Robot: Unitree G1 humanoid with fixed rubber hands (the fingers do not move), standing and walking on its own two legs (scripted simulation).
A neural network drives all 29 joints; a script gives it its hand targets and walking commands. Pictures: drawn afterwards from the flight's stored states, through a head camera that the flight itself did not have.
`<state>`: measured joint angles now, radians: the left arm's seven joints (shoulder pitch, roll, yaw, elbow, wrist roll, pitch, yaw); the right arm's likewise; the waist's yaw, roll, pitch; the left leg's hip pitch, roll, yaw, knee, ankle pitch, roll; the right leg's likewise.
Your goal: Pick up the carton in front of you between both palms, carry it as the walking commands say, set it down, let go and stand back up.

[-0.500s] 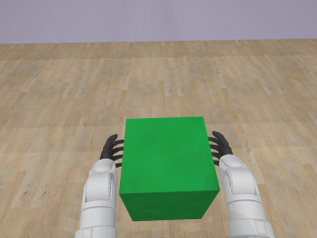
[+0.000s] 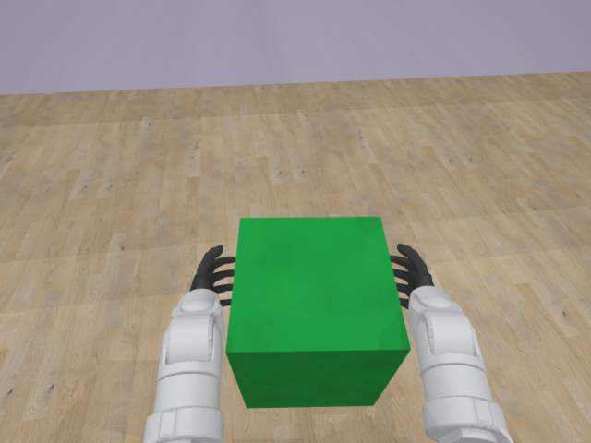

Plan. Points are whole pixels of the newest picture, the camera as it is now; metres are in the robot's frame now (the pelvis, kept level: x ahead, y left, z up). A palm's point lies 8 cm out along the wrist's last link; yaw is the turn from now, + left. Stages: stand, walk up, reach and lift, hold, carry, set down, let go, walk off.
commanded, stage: hold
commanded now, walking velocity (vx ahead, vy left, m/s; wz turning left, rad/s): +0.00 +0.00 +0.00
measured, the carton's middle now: (310, 317) +0.31 +0.00 -0.04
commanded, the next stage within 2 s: set down in 0.02 s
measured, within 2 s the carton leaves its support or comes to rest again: neither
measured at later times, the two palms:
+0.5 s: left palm (196, 315) +0.32 +0.18 -0.07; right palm (376, 300) +0.35 -0.11 -0.06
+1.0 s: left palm (206, 342) +0.35 +0.20 -0.24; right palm (348, 321) +0.40 -0.10 -0.23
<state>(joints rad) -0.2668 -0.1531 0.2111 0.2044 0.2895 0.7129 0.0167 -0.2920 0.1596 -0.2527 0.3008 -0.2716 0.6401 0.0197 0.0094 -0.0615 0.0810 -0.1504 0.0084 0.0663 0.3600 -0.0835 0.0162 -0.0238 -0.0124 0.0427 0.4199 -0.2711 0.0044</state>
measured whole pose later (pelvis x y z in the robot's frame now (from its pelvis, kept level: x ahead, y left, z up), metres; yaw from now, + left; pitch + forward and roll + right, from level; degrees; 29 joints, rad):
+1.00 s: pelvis -0.04 -0.03 -0.16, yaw +0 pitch +36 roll -3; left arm -0.74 -0.02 0.46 0.58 0.26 0.25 -0.03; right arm -0.78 0.14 -0.42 0.66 -0.19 0.19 -0.10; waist 0.08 -0.10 -0.14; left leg -1.62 0.05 -0.05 1.29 -0.31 -0.02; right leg -1.47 0.08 -0.02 1.39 -0.56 -0.02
